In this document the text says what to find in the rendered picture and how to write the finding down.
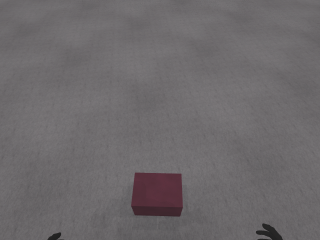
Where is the right robot hand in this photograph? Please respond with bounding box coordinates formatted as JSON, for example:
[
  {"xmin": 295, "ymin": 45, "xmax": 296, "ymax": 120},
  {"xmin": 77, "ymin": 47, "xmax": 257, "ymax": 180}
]
[{"xmin": 256, "ymin": 223, "xmax": 283, "ymax": 240}]

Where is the carton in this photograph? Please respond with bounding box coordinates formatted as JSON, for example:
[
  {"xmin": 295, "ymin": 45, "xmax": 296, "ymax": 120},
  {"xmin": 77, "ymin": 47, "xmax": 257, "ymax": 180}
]
[{"xmin": 131, "ymin": 172, "xmax": 183, "ymax": 217}]

